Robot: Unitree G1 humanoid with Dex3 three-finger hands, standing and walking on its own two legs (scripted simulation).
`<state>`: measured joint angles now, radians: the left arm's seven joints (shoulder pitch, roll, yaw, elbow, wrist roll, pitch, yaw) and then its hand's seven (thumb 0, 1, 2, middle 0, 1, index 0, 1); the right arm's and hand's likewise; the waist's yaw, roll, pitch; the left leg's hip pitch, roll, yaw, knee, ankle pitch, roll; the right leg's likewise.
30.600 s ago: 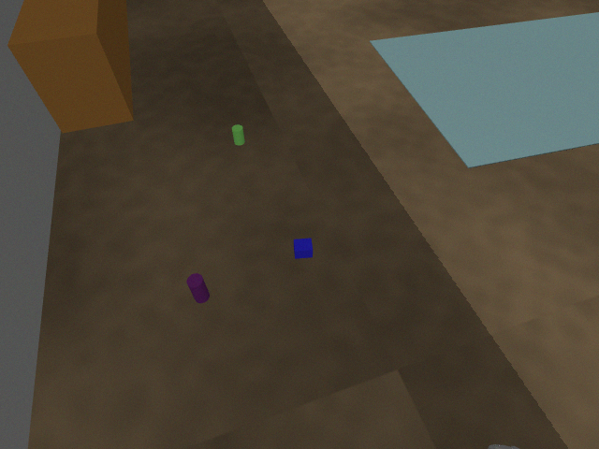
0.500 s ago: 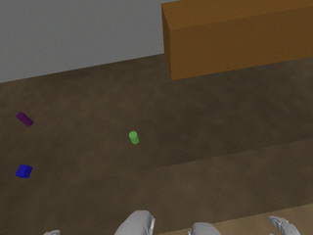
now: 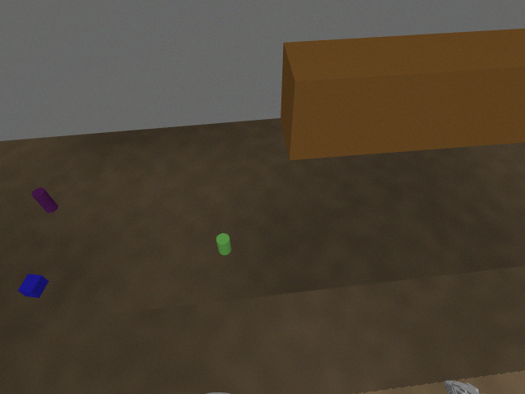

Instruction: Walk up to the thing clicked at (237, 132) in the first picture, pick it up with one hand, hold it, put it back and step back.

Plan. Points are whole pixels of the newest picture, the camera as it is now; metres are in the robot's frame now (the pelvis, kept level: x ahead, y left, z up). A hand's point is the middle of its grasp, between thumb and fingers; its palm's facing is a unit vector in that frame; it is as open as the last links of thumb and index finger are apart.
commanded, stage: walk up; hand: left
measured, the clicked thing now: (223, 244) +0.78 +0.20 -0.72
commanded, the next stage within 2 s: stand in 0.66 s
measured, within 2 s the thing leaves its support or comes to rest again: neither
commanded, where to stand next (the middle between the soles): +0.37 -0.01 m, yaw -3 degrees
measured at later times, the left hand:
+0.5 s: hand out of the picture +0.13 +0.27 -0.14, palm faces -0.03 -0.93 -0.37, open 7.4 cm
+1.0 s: hand out of the picture +0.11 +0.25 -0.14, palm faces -0.07 -0.94 -0.34, open 7.4 cm
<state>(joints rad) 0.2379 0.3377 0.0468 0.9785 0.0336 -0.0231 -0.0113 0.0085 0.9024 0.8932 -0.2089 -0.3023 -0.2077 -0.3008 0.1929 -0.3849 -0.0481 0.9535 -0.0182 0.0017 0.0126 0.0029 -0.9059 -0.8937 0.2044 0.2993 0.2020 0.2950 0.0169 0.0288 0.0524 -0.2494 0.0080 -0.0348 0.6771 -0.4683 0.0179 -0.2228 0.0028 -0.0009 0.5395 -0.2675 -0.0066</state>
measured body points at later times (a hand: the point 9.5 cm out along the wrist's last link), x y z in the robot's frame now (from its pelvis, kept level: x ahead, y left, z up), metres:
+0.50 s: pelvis +0.03 +0.01 +0.01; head +0.04 +0.01 +0.46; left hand +0.14 +0.31 -0.11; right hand +0.13 -0.29 -0.12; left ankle +0.01 +0.12 -0.73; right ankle +0.02 -0.13 -0.73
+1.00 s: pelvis +0.01 +0.00 +0.02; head +0.02 +0.00 +0.47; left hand +0.11 +0.30 -0.11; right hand +0.08 -0.30 -0.12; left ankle +0.01 +0.12 -0.73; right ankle +0.02 -0.13 -0.73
